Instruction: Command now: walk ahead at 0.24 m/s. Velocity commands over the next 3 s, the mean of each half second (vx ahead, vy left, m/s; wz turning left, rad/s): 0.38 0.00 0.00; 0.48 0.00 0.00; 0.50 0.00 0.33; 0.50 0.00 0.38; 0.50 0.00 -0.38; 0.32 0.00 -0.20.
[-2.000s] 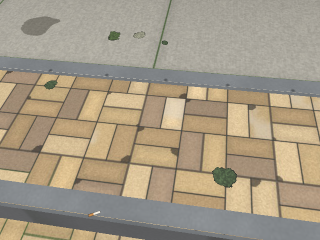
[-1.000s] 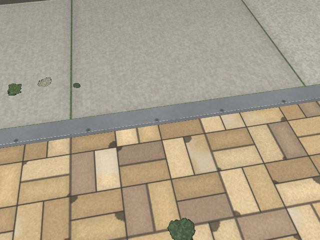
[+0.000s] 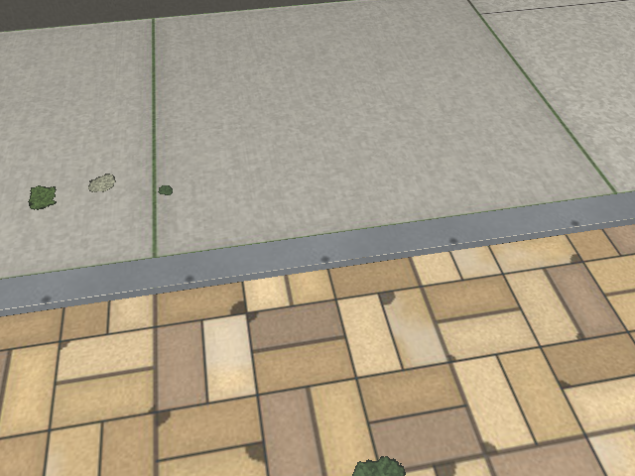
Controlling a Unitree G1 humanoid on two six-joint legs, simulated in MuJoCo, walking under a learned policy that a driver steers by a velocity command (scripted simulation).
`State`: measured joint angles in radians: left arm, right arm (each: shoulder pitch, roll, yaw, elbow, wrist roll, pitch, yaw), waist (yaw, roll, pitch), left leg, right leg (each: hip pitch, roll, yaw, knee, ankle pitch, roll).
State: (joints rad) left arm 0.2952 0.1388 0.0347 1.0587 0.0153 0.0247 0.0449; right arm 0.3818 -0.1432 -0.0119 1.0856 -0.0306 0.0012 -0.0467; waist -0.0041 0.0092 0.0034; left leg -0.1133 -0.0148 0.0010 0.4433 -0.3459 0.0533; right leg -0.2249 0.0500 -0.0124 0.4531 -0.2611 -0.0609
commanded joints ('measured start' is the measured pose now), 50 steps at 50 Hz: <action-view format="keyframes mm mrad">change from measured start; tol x64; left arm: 1 -16 83 11 -65 -6 -18 -6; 50 -400 109 -39 -360 -50 -105 -82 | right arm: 1 110 -72 -9 -29 1 -12 1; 24 -516 111 99 -556 31 -25 42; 50 148 -163 1 -55 36 -129 27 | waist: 1 -28 15 169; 50 -79 60 32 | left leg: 1 -99 69 -121 -117 -264 97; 11 -115 152 -117 58 691 150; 21 -1315 17 -29 1915 -206 152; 31 -346 -57 145 584 -133 123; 34 220 406 -1185 -215 41 412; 42 -363 93 61 -198 269 56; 50 124 222 -80 -336 398 79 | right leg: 1 -167 -84 120 -96 -371 -76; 13 516 -311 343 -237 149 -87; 23 -101 -276 120 -405 -271 -86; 31 427 -311 -6 68 1973 -123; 34 -400 161 397 1358 18 -61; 50 -644 -135 8 307 382 29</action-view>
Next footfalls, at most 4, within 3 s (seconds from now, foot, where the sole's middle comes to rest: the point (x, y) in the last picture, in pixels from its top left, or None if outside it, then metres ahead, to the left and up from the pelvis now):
0.64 left None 0.39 0.07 -0.62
1.20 right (397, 347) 0.74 -0.14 -0.62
1.72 left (253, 264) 0.97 0.18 -0.62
2.30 right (297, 161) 1.35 0.09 -0.62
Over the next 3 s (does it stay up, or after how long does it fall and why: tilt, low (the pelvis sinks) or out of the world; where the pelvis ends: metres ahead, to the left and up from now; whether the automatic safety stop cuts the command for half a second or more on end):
stays up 1.49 0.23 0.16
